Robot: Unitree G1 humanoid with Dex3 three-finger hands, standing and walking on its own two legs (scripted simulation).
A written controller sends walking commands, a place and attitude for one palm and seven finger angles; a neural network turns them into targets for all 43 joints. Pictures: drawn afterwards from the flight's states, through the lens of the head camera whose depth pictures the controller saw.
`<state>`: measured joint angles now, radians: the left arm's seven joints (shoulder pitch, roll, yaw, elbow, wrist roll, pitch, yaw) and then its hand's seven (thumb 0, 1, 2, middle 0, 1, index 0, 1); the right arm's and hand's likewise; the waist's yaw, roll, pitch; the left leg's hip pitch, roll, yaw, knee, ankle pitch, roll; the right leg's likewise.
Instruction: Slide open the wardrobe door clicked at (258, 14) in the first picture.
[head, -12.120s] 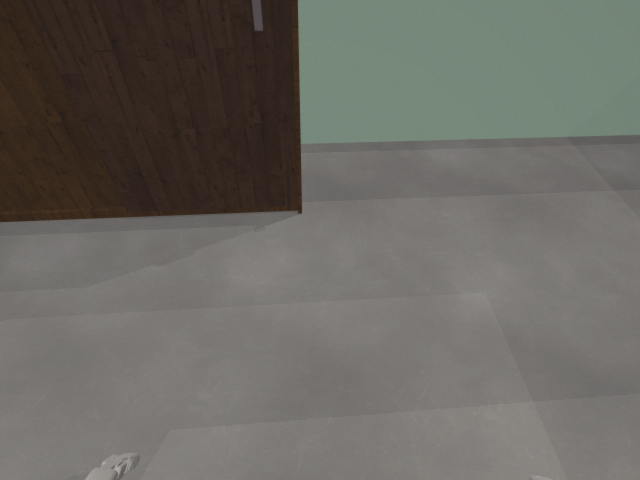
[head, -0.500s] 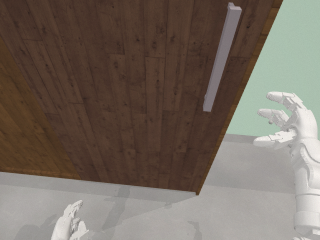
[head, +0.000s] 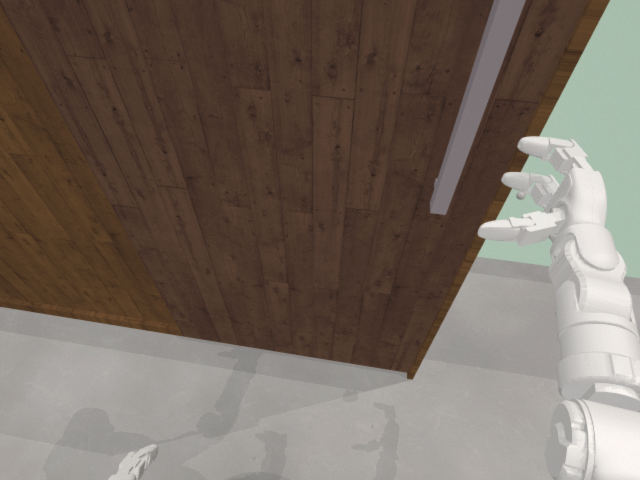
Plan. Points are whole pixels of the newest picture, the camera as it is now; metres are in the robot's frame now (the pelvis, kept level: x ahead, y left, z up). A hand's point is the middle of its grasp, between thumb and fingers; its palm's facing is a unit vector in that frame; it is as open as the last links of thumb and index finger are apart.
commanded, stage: move the hooked fingers beside the handle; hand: right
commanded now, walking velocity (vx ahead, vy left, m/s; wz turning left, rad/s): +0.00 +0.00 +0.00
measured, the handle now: (464, 115) +0.54 -0.12 +0.20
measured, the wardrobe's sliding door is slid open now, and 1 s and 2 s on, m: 0.00 0.00 0.00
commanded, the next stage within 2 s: feel for the door with the fingertips in 1.34 s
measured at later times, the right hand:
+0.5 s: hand (511, 184) +0.46 -0.19 +0.15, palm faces +0.12 +0.99 -0.01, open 14.0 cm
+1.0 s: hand (507, 180) +0.47 -0.18 +0.15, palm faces +0.10 +0.99 +0.01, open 14.0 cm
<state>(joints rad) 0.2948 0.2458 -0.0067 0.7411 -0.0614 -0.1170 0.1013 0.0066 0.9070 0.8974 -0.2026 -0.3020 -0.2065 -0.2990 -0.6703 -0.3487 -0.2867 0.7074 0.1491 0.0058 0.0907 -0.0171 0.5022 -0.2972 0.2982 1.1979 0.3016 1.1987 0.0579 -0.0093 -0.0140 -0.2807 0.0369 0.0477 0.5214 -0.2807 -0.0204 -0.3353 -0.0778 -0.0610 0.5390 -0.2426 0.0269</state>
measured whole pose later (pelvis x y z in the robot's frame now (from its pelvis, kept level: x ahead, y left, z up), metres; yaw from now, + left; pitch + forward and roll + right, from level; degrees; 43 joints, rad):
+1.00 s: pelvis +0.00 -0.01 -0.01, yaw +1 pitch +6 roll +1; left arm 0.35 0.25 0.00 0.74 -0.05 -0.11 0.07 0.00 0.91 0.90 -0.20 -0.30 -0.21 -0.30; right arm -0.82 -0.38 -0.31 0.97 0.12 -0.12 0.09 -0.02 0.50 -0.30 0.30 1.20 0.30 1.20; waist 0.09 -0.02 -0.05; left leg -0.37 0.04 0.03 0.57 -0.30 -0.03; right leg -0.43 -0.08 -0.07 0.60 -0.27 0.02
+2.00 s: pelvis +0.00 +0.00 -0.01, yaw +1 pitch +5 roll +1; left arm 0.33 0.23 0.00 0.75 -0.04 -0.11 0.06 0.00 0.91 0.90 -0.20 -0.30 -0.21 -0.30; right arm -0.84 -0.32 -0.31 0.97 0.10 -0.12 0.01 -0.02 0.50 -0.30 0.30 1.20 0.30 1.20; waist 0.09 -0.01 -0.05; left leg -0.37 0.03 0.03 0.58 -0.30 -0.02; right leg -0.42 -0.08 -0.07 0.60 -0.27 0.02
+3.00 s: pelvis +0.00 +0.00 -0.01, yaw +1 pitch +6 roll +1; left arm 0.35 0.25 0.02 0.76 -0.03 -0.13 0.05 0.00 0.91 0.90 -0.20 -0.30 -0.21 -0.30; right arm -0.86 -0.30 -0.26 0.96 0.09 -0.16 -0.01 -0.02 0.50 -0.30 0.30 1.20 0.30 1.20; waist 0.09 -0.03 -0.05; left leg -0.40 0.03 0.04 0.59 -0.30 -0.02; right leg -0.46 -0.09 -0.06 0.62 -0.27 0.03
